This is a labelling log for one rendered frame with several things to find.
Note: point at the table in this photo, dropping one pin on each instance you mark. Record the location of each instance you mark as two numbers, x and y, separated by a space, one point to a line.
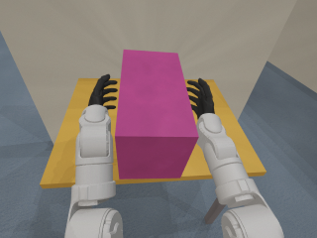
61 169

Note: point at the carton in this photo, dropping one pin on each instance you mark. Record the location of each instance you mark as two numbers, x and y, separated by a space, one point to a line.
155 130

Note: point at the left robot upper arm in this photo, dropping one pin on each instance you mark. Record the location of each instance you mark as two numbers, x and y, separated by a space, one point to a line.
95 223

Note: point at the robot right forearm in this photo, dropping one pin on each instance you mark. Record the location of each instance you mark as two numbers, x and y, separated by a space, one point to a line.
233 186

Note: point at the robot left hand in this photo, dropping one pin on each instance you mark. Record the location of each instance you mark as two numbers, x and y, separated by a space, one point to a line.
96 97

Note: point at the right robot upper arm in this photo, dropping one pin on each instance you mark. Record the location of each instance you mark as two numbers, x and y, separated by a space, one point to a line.
252 221

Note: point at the robot right hand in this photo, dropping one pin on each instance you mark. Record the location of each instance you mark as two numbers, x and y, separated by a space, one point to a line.
204 102

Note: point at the robot left forearm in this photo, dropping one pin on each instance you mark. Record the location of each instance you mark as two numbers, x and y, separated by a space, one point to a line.
94 158

